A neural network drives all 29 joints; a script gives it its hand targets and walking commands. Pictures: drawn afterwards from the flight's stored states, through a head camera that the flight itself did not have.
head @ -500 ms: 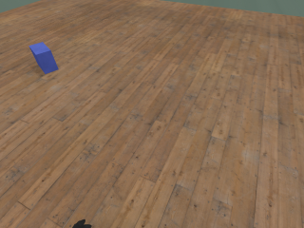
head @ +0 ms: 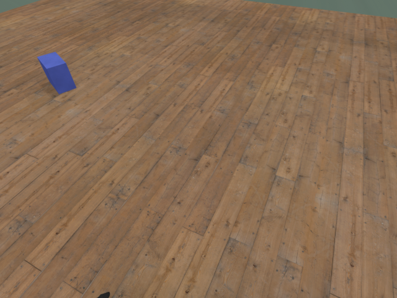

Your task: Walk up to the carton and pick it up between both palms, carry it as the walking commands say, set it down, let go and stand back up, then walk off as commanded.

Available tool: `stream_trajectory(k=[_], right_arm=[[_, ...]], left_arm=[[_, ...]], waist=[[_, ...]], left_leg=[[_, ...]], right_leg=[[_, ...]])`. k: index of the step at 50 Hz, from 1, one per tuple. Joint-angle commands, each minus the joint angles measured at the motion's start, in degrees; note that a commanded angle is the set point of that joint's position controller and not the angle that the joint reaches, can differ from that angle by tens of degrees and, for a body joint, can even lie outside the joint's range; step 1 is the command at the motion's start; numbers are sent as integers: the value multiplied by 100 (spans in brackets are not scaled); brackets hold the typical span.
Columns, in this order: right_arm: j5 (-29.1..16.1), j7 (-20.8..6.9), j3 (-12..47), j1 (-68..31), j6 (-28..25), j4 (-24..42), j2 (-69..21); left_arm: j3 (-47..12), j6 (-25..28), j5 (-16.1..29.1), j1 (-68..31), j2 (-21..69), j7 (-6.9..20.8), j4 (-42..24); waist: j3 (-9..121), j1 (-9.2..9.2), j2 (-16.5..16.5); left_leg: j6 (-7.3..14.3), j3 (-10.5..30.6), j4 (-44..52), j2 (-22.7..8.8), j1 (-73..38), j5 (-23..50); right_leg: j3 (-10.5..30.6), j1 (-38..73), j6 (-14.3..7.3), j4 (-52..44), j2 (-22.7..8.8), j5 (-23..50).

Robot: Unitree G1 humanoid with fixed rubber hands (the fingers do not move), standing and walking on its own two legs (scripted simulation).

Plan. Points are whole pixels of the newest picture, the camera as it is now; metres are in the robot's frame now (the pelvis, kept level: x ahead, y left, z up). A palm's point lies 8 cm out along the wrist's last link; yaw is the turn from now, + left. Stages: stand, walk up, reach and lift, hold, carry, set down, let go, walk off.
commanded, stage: stand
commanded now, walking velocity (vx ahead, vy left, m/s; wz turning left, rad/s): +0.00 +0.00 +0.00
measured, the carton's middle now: (57, 72) +2.07 +1.42 -0.63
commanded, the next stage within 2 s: walk up in 0.02 s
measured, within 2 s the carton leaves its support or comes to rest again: neither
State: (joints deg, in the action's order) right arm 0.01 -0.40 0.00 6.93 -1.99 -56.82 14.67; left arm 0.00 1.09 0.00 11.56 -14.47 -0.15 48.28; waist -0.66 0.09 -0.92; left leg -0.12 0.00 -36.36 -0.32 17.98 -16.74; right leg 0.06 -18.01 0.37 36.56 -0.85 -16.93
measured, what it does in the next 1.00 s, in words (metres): steps to the left, turning left: left foot, then right foot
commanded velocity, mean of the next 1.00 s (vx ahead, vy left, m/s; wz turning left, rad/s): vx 0.34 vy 0.04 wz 0.40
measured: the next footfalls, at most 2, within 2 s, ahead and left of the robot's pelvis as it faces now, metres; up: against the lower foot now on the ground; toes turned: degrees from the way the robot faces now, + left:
left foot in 0.58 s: +0.02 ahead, +0.23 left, +0.00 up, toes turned +15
right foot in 0.90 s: +0.23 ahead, +0.03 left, +0.00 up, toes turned +13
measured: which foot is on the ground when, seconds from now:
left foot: down 0.00-0.30, up 0.32-0.56, down 0.58-0.90, up 0.92-1.00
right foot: down 0.00-0.56, up 0.58-0.88, down 0.90-1.00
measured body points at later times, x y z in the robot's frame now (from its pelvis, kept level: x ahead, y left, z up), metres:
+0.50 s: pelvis -0.01 +0.04 +0.00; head +0.00 +0.05 +0.45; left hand +0.02 +0.31 -0.13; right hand +0.11 -0.20 -0.13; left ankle -0.02 +0.19 -0.67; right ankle +0.03 -0.13 -0.72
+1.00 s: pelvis +0.13 +0.14 +0.01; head +0.16 +0.15 +0.45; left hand +0.15 +0.42 -0.12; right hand +0.16 -0.11 -0.14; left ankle +0.01 +0.23 -0.67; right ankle +0.19 +0.02 -0.72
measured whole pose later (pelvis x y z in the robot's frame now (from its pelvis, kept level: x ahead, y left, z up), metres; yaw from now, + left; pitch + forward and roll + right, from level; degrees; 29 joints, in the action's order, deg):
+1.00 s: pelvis +0.13 +0.14 +0.01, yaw +21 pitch +2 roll +0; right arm 0.0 -1.0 0.0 25.7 -0.7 -56.7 13.2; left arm 0.1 2.5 0.0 11.2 -14.5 1.3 49.4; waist -1.1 -2.5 0.4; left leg 0.9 2.0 -55.0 0.2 20.8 -24.4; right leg -6.1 -18.5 1.4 32.2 -4.6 -15.5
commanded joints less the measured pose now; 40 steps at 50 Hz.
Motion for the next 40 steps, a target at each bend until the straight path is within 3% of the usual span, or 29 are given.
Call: stream_trajectory(k=[1, 3, 4, 8, 10, 11, 12, 13, 14, 15, 16, 17, 18, 19, 20, 21, 24, 26, 28, 29, 30, 31, 32, 33, 34, 36, 37, 39, 40], right_arm=[[129, 65, -341, -607, -173, 269, 1483], [150, 70, -388, -574, -141, 232, 1553], [163, 61, -337, -334, -83, 129, 1513], [79, 58, -344, -413, -145, 124, 1478], [57, 48, -399, -247, -118, 67, 1617], [194, 115, -383, 870, 200, -81, 1251], [120, 47, -337, -44, 360, 172, 1059], [143, -10, -393, -185, 376, 490, 982], [76, -44, -407, -488, 434, 591, 907], [28, -96, -323, -408, 450, 734, 705], [90, -46, -295, -363, 468, 864, 704], [54, -39, -379, -398, 506, 833, 685], [277, -358, -366, -698, 608, 1142, 1023], [402, -543, -341, -1079, 644, 1312, 979], [323, -643, -359, -1056, 609, 1294, 898], [293, -672, -365, -521, 567, 1055, 889], [51, -659, -266, 125, 445, 936, 553], [53, -597, -167, 559, 407, 914, 432], [200, -427, -258, 1979, 224, 231, 663], [256, -306, -410, 3065, 184, -50, 1137], [275, -181, -462, 3066, 130, 20, 1626], [256, -33, -525, 2665, 127, 194, 1799], [210, -47, -472, 2248, 168, 298, 1624], [199, -39, -424, 1895, 176, 375, 1308], [168, -41, -394, 1599, 97, 504, 1087], [144, 14, -408, 1633, 3, 599, 1093], [164, 10, -347, 1729, -11, 540, 1015], [156, -4, -325, 2081, -79, 388, 949], [157, -8, -328, 2220, -113, 348, 1002]], left_arm=[[429, 245, -106, -436, -1626, -71, 126], [415, 233, -128, -372, -1596, -37, 140], [460, 258, -149, -406, -1654, -69, 157], [311, 271, -41, -291, -1404, -76, 256], [365, 237, -76, -323, -1672, -66, 191], [391, -128, -190, -486, -1090, 65, -120], [355, -201, -59, -595, -785, -71, -127], [358, -154, -47, -30, -909, -231, -153], [375, -154, -70, 256, -1170, -269, 60], [460, -147, -72, 623, -1547, -299, 166], [503, -166, -111, 489, -1559, -294, -48], [445, -171, -147, 212, -1473, -277, 1], [760, -210, -97, 1279, -1925, -365, 211], [743, -220, -64, 875, -1900, -416, 157], [745, -196, -75, 441, -1797, -399, 53], [703, -169, -62, 421, -1605, -444, -20], [573, 37, -132, 366, -1455, -223, 16], [582, 8, -199, -9, -1406, -101, -28], [535, -8, -343, 84, -1203, -6, 109], [363, -46, -456, -430, -769, -6, -132], [284, -64, -511, -1110, -358, 32, -594], [278, -1, -403, -1630, -412, 80, -912], [337, 59, -368, -1602, -642, 123, -804], [319, 60, -328, -1335, -652, 172, -594], [290, 86, -294, -1022, -592, 204, -531], [301, 66, -232, -951, -558, 259, -564], [262, 75, -212, -992, -478, 243, -586], [313, 105, -186, -1275, -396, 236, -635], [269, 168, -101, -1353, -299, 257, -739]], waist=[[164, 19, 260], [96, -8, 164], [69, -31, -292], [21, 28, 256], [345, 22, -209], [164, -165, -425], [-670, 113, 996], [-103, 298, 1168], [-82, 434, 587], [259, 496, -814], [303, 627, -1734], [197, 486, -1041], [349, 673, -270], [-313, 560, -144], [-391, 357, -682], [-143, 136, -664], [84, -83, -1778], [102, -218, -1697], [1009, -773, 237], [647, -1370, 2245], [-73, -1422, 2618], [-474, -1237, 2321], [-617, -937, 933], [-595, -651, 640], [-760, -450, 1036], [-607, -410, 781], [-733, -458, 1129], [-423, -503, 469], [-411, -526, 486]], left_leg=[[316, 702, 1171, -570, -181, 239], [344, 792, 1234, -638, -188, 99], [374, 959, 1398, -616, -159, -60], [313, 856, 1153, -545, -460, 684], [300, 767, 1230, -556, -452, 710], [392, 1446, 649, -1023, -315, -1056], [378, 1422, 1180, -684, 708, 1703], [284, 1264, 931, -546, 1114, 2052], [82, 966, 311, -301, 1652, 1879], [-110, 473, -776, 108, 1879, 778], [-196, 1, -1896, 145, 1929, -1223], [-307, 71, -2565, -90, 1465, -1470], [-373, 332, -3367, -347, 2615, -662], [-536, 566, -3646, -486, 3231, -202], [-555, 565, -3645, -510, 2823, 117], [-485, 507, -3338, -484, 2505, 122], [-273, -124, -1761, -580, 1362, -234], [-214, -586, -671, -427, 125, -934], [-278, -1171, 594, 48, -1725, -1056], [125, 377, 1153, -619, -2581, -1818], [410, 3080, 2588, -1668, -1922, -3032], [947, 4409, 3139, -2408, -1190, -3777], [1191, 4425, 3225, -2390, -977, -4018], [1039, 3763, 2909, -1893, -818, -3184], [927, 2954, 2839, -1519, -783, -2156], [922, 2375, 2938, -1384, -852, -1328], [957, 2422, 2885, -1259, -1018, -706], [1146, 2522, 2642, -1397, -1509, 481], [1149, 2238, 2422, -1407, -1780, 1454]], right_leg=[[628, 333, -374, -1146, -518, 373], [575, 334, -350, -1117, -485, 301], [679, 351, -381, -1159, -503, 112], [767, 179, -409, -1259, -623, 284], [549, 525, -331, -1251, -563, 509], [232, -31, -86, -612, -658, -1364], [31, 285, 6, -672, -557, 17], [313, 1098, -121, -753, -820, 248], [751, 1513, -298, -1129, -1211, 584], [1275, 2040, -690, -1578, -2009, 1147], [1840, 1675, -1190, -1980, -2649, 1489], [1553, 789, -1223, -2027, -2638, 1640], [2475, 1953, -1191, -2502, -3150, -1732], [2443, 1539, -676, -2832, -3136, -2448], [1983, 982, -534, -2780, -2833, -2392], [1238, 1183, -392, -2582, -2501, -1755], [273, 525, -344, -2858, -2023, -2137], [-263, -22, -250, -2537, -1767, -2008], [-1259, -331, -210, 69, -1038, -2304], [-1077, -2286, -47, 2278, -565, -2977], [-460, -3507, 167, 3605, -189, -2827], [-77, -3785, 208, 3923, -579, -1897], [70, -3509, 261, 3623, -658, -1278], [6, -2777, 271, 3203, -669, -923], [-80, -2471, 274, 2935, -665, -621], [-227, -1883, 380, 1959, -590, -432], [-214, -1795, 405, 1576, -552, -272], [-225, -1462, 399, 1009, -448, -460], [-336, -1427, 401, 328, -376, -740]])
